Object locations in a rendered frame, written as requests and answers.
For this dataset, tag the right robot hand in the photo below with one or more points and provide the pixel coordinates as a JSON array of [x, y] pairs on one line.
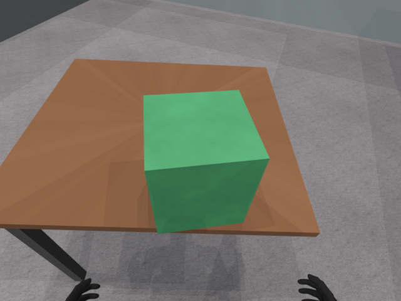
[[322, 292]]

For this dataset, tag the table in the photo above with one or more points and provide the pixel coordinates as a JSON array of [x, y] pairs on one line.
[[79, 165]]

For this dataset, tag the left robot hand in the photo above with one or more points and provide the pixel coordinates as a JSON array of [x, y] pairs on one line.
[[82, 287]]

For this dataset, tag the carton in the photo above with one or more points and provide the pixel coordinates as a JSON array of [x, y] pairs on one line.
[[203, 159]]

